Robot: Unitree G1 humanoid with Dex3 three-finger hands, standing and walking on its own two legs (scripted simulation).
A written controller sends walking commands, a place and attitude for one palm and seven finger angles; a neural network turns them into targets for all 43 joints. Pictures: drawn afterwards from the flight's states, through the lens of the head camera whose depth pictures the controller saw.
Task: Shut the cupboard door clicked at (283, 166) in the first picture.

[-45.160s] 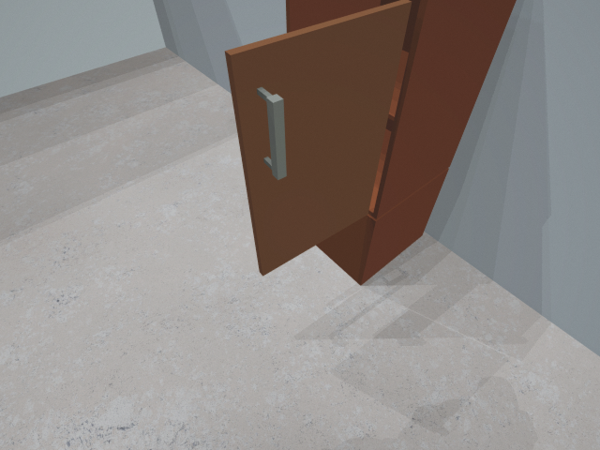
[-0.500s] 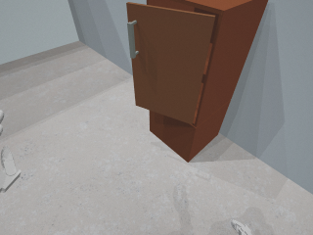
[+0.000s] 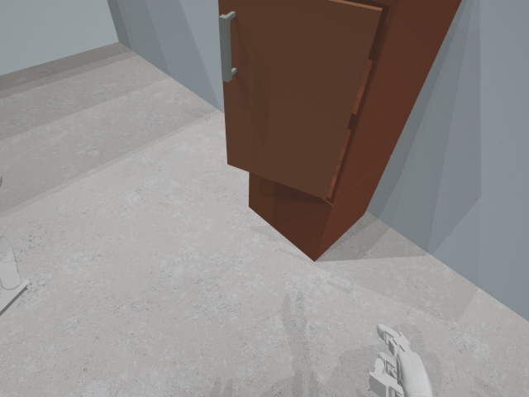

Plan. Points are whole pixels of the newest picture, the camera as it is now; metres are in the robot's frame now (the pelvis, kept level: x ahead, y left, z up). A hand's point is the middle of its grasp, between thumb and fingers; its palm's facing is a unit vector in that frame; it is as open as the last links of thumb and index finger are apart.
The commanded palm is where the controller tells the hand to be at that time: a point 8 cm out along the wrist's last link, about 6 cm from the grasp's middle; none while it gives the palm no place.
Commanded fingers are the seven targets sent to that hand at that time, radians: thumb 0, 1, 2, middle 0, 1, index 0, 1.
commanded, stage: let the arm hang, fingers relaxed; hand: left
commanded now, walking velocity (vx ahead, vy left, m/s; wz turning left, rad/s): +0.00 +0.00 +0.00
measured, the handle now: (229, 47) +0.90 +0.14 +0.10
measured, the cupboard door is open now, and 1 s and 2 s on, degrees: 21 21 21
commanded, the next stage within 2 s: look to check the result in 1.18 s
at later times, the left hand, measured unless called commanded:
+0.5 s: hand out of the picture -0.03 +0.21 -0.19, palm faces +0.03 -0.99 -0.15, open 7.1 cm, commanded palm none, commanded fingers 0.00 0.90 0.90 -0.20 -0.30 -0.20 -0.30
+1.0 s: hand out of the picture -0.02 +0.24 -0.16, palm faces +0.03 -0.95 -0.30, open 7.4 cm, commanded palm none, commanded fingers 0.00 0.90 0.90 -0.20 -0.30 -0.20 -0.30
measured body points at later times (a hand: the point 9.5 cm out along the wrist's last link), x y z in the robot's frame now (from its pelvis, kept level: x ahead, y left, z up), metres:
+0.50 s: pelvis -0.04 +0.02 -0.01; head -0.02 +0.06 +0.44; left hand -0.03 +0.26 -0.18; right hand -0.04 -0.22 -0.14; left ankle +0.03 +0.10 -0.74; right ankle -0.05 -0.10 -0.73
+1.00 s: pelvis -0.04 +0.01 +0.01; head -0.06 +0.00 +0.46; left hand -0.02 +0.29 -0.14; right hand +0.03 -0.27 -0.14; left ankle +0.03 +0.10 -0.74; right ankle -0.07 -0.11 -0.74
